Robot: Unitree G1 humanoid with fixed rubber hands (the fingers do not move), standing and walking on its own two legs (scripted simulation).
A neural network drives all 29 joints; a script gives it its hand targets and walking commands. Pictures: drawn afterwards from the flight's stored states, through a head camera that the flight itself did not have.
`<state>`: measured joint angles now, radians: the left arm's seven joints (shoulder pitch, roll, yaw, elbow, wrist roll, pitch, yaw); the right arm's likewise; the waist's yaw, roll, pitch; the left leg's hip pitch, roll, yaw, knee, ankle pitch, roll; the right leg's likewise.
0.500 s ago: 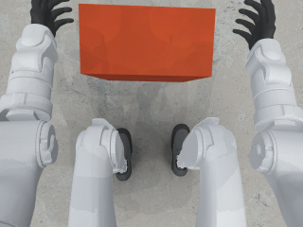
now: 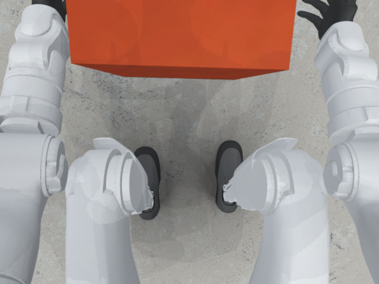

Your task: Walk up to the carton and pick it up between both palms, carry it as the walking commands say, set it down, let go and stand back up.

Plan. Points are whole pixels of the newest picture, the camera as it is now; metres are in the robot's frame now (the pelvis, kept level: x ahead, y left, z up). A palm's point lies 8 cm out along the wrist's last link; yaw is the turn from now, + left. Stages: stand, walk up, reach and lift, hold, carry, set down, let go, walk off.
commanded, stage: reach and lift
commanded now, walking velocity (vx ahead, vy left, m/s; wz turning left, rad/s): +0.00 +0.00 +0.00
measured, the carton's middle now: (181, 35) +0.51 +0.02 -0.22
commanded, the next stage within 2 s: none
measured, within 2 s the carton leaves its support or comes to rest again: leaves its support in 1.52 s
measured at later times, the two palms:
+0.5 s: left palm (55, 3) +0.53 +0.21 -0.15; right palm (316, 18) +0.52 -0.20 -0.15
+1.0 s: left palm (59, 3) +0.53 +0.21 -0.15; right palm (301, 15) +0.53 -0.17 -0.15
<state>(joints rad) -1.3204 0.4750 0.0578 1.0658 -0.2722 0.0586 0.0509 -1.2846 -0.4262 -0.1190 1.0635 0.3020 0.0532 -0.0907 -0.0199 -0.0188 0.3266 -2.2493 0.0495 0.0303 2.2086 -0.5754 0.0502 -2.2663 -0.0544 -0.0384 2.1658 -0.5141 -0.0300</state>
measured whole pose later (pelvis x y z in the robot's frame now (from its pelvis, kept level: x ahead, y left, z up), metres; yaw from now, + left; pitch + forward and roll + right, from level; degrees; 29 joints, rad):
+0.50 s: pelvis +0.00 +0.00 +0.01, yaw +0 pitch +36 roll -1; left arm -1.39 0.45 0.00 1.16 -0.31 0.03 0.07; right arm -1.35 -0.37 -0.10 1.14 0.29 0.02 -0.11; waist -0.02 -0.01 0.31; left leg -2.26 0.04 0.03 2.17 -0.55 0.05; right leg -2.27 -0.06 -0.04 2.13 -0.50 -0.03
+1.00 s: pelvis +0.00 +0.01 +0.02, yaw +1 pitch +37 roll -2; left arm -1.42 0.43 -0.13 1.18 -0.38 0.00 0.11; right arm -1.36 -0.35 -0.07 1.15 0.30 -0.02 -0.09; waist -0.02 -0.01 0.32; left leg -2.24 0.01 0.04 2.13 -0.54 0.06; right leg -2.24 -0.07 -0.02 2.10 -0.51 -0.01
